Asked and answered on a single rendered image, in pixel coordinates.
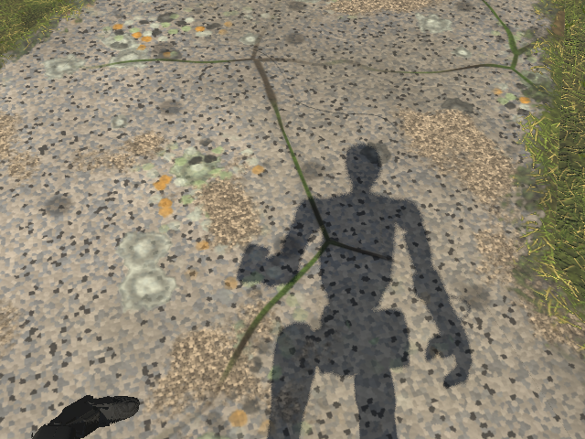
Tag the robot left hand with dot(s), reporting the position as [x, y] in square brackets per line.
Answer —
[86, 415]

